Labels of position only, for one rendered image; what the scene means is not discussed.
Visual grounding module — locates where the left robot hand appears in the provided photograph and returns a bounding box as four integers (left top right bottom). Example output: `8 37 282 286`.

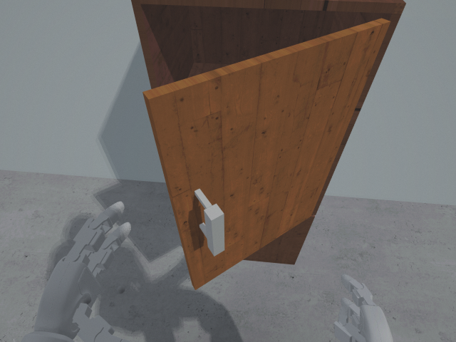
34 202 131 342

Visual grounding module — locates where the cupboard door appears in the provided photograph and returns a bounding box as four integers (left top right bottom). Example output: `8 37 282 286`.
142 18 390 290

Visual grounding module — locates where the right robot hand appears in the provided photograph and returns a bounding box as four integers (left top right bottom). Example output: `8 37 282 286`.
334 274 393 342

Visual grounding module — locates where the handle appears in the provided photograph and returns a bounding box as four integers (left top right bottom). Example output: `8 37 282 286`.
195 189 224 257

